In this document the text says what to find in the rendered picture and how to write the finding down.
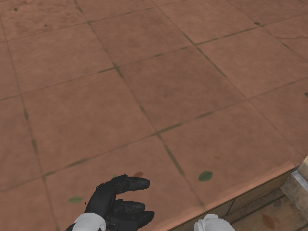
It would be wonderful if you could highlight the left robot hand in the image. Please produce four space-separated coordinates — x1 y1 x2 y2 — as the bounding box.
85 174 155 231

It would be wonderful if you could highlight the right robot thigh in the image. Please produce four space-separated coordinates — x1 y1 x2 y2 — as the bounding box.
193 218 235 231

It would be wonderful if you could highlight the right robot shin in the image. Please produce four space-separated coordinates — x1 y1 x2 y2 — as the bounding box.
203 214 218 221

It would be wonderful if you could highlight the robot left forearm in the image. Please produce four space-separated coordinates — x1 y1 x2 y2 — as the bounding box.
65 213 106 231

